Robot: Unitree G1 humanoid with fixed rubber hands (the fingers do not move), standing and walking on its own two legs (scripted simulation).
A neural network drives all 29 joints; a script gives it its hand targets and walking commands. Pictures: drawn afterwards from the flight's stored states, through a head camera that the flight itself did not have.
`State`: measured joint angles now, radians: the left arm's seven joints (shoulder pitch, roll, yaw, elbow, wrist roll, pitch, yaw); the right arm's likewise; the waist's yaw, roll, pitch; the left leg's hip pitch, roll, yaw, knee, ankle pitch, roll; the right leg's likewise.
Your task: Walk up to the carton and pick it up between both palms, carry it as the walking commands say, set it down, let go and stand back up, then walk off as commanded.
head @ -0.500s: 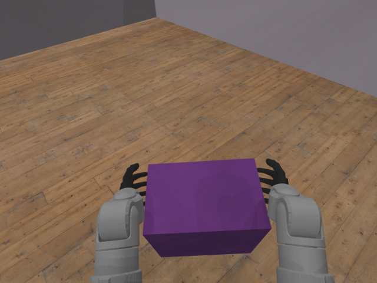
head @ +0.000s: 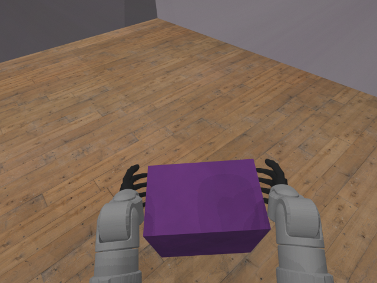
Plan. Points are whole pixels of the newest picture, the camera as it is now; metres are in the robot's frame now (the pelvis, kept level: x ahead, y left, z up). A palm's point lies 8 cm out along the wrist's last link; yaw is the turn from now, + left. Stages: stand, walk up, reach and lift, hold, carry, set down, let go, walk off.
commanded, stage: carry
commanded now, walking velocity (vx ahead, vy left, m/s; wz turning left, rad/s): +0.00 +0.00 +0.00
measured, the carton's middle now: (203, 212) +0.30 +0.00 -0.02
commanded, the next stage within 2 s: hold in 1.30 s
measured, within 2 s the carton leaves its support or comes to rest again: neither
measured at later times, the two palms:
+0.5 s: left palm (130, 202) +0.28 +0.15 +0.07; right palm (282, 195) +0.28 -0.16 +0.07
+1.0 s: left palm (130, 203) +0.28 +0.15 +0.07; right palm (281, 197) +0.28 -0.16 +0.07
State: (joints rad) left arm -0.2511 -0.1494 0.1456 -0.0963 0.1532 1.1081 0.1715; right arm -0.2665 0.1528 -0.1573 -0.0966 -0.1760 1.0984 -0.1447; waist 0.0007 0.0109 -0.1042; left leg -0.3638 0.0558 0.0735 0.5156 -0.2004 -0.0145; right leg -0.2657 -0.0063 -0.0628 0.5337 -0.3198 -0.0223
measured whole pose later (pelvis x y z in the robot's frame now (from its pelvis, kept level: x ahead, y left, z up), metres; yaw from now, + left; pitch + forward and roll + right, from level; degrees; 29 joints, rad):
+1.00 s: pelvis +0.00 +0.00 +0.00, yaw +0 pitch +2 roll +0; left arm -0.19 -0.14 0.14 -0.09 0.17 1.03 0.09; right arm -0.21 0.14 -0.15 -0.08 -0.18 1.01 -0.10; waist 0.00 0.01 -0.11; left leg -0.36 0.06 0.07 0.53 -0.21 -0.02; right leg -0.26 0.00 -0.06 0.55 -0.33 -0.03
